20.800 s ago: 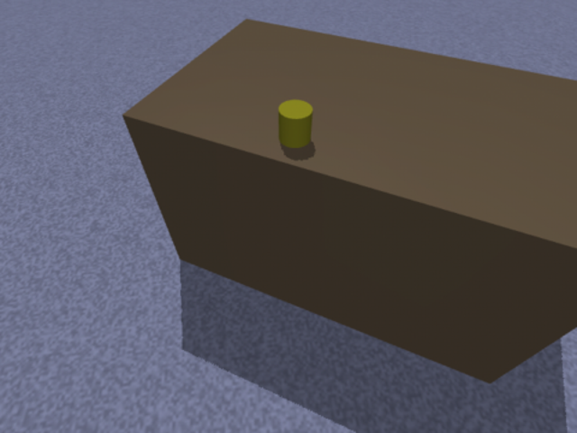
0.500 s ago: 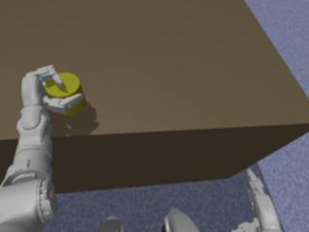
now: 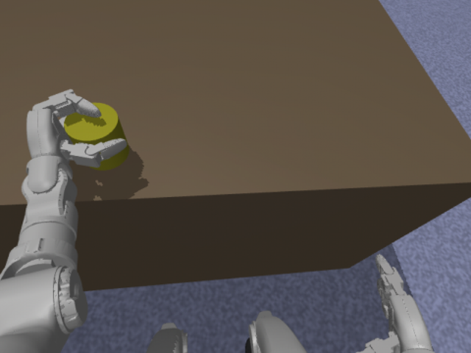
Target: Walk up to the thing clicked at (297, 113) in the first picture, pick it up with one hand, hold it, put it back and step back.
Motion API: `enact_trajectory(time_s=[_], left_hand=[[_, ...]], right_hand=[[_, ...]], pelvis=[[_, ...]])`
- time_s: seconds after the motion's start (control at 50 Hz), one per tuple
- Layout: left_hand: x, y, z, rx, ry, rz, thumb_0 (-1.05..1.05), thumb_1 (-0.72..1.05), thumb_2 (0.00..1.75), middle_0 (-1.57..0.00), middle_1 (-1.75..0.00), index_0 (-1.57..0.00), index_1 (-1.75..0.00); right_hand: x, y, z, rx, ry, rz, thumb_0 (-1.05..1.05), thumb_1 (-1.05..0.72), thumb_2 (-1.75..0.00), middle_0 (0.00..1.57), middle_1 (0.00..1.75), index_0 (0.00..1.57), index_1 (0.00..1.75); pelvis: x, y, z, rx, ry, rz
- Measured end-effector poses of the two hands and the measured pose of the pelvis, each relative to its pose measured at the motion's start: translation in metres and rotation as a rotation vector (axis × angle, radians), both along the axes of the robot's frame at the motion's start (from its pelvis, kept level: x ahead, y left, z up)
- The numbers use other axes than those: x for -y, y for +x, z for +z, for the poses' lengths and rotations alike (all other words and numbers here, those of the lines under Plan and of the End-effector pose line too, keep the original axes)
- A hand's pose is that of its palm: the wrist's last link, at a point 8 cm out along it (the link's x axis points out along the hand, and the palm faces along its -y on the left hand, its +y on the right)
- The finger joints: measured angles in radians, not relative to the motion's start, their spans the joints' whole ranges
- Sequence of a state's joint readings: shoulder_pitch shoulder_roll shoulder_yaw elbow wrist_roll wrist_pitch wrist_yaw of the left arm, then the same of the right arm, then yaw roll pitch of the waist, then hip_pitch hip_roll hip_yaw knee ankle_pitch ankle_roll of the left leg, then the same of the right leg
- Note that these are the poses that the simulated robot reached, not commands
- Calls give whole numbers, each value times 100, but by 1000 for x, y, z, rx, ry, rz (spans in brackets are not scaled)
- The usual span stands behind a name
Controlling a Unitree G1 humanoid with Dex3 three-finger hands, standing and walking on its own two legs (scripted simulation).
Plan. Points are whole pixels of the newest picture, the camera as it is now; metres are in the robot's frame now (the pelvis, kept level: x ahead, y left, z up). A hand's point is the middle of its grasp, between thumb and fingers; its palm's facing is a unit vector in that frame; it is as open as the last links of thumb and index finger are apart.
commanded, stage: open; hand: left
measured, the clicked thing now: (99, 137) +0.48 +0.20 +0.05
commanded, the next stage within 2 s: withdraw in 0.22 s
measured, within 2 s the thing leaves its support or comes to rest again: neither
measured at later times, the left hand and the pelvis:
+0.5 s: hand (86, 124) +0.48 +0.21 +0.08, palm faces +0.18 -0.98 +0.01, open 16.7 cm; pelvis +0.01 +0.00 +0.00, yaw +0 degrees
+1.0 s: hand out of the picture +0.48 +0.31 +0.17, palm faces +0.29 -0.93 -0.22, open 17.6 cm; pelvis +0.02 +0.00 +0.04, yaw +0 degrees
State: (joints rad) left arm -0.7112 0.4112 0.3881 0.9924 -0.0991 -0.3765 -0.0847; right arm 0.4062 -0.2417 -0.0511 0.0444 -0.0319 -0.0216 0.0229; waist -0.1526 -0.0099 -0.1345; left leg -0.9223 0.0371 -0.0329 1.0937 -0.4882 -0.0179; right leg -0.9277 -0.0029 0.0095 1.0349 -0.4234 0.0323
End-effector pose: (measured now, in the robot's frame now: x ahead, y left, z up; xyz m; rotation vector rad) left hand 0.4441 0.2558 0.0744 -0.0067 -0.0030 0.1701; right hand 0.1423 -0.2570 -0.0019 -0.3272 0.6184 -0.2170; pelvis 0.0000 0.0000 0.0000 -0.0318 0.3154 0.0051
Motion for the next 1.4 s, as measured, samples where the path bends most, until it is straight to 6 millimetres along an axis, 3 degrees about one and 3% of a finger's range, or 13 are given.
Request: enact_trajectory(time_s=[0.16, 0.46, 0.54, 0.76, 0.84, 0.9, 1.1, 1.18, 1.3, 1.4], left_hand=[[3, 2, -3, -13, -3, -9, -1, -47, 47, -67, -64, -83, -71], [0, 5, -3, -13, 0, 2, -2, -58, 16, -28, -24, -30, -24], [-12, 9, 15, 14, 6, 22, -2, -58, 13, -18, -17, -19, -17], [-62, 15, 100, 33, 40, 50, -2, -60, 7, -7, -9, -9, -8], [-72, 12, 113, -1, 37, 36, -2, -60, 5, -6, -8, -8, -6], [-80, 9, 112, -96, 126, 56, -2, -60, 5, -6, -7, -8, -6], [-119, -18, 107, -241, 218, 235, -2, -59, 4, -7, -6, -7, -6], [-125, -36, 106, -241, 256, 264, -2, -59, 4, -7, -5, -7, -6], [-108, -78, 99, -199, 312, 232, -2, -59, 4, -8, -5, -7, -5], [-79, -131, 93, -147, 340, 194, -2, -59, 3, -8, -5, -7, -5]], right_hand=[[2, -2, 0, 0, -3, -7, -1, 49, -5, 6, 5, 6, 5], [7, 5, 6, 9, -18, -23, -1, 50, -6, 6, 5, 6, 5], [11, 6, 12, 12, -29, -39, -1, 50, -6, 6, 5, 6, 5], [9, 7, 9, -10, 27, -73, 0, 52, -5, 6, 5, 6, 5], [2, 8, -1, -35, 65, -61, 0, 53, -5, 6, 5, 6, 5], [-3, 8, -5, -56, 91, -58, -1, 54, -5, 6, 5, 6, 5], [5, 11, 5, -83, 84, -76, -1, 52, -6, 6, 5, 6, 5], [1, 20, 8, -69, 94, -51, -1, 51, -7, 6, 5, 6, 5], [-8, 34, 6, -44, 142, -22, -1, 50, -7, 6, 5, 6, 5], [-10, 45, 7, -18, 172, -23, -1, 49, -7, 6, 5, 6, 5]], pelvis=[[2, -1, -1, -2, 2, -1], [3, 6, 1, 0, 2, -3], [3, 8, 5, 12, 1, -4], [0, 15, 22, 55, -2, -5], [-1, 15, 26, 61, 0, -4], [-2, 15, 30, 73, 4, -6], [-2, 23, 43, 109, 11, -7], [-3, 29, 47, 122, 7, -4], [-5, 37, 51, 158, 5, 2], [-4, 40, 53, 196, 11, 4]])
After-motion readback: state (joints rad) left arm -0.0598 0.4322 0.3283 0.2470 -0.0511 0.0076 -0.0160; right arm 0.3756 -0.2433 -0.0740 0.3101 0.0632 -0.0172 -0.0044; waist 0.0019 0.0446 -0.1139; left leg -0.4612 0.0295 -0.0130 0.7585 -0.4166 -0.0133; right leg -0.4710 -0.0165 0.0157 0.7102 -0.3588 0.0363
